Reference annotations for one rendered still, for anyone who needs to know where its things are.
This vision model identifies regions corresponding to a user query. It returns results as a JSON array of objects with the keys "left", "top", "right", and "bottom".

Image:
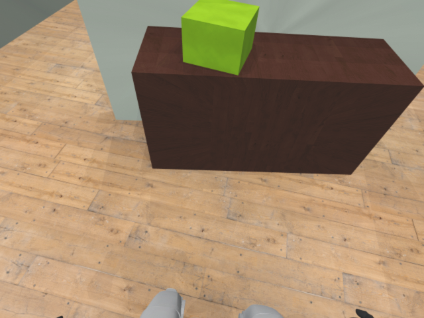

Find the robot left thigh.
[{"left": 140, "top": 291, "right": 186, "bottom": 318}]

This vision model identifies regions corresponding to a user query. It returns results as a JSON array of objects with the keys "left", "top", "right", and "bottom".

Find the robot right thigh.
[{"left": 238, "top": 304, "right": 284, "bottom": 318}]

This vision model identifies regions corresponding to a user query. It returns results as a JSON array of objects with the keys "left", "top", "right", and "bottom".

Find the carton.
[{"left": 182, "top": 0, "right": 260, "bottom": 75}]

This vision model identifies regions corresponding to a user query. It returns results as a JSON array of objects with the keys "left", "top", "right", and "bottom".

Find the pedestal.
[{"left": 131, "top": 26, "right": 424, "bottom": 175}]

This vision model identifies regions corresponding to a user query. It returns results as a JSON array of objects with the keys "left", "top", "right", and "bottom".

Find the robot thigh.
[
  {"left": 238, "top": 304, "right": 284, "bottom": 318},
  {"left": 140, "top": 291, "right": 186, "bottom": 318}
]

